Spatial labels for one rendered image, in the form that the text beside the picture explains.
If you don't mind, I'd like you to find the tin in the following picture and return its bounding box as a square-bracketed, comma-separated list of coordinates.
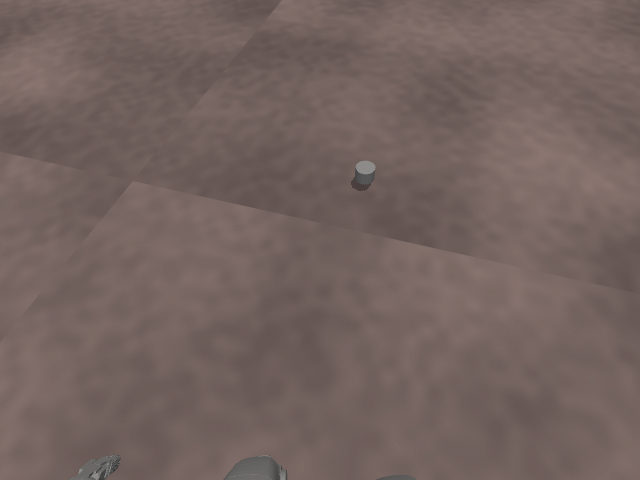
[355, 161, 375, 184]

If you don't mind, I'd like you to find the left robot hand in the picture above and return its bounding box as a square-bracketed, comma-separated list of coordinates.
[69, 454, 121, 480]

